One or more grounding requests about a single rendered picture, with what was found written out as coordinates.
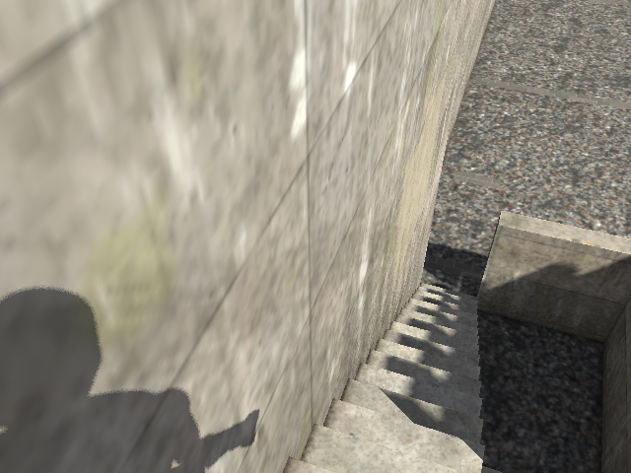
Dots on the stairs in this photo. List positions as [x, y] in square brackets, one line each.
[414, 406]

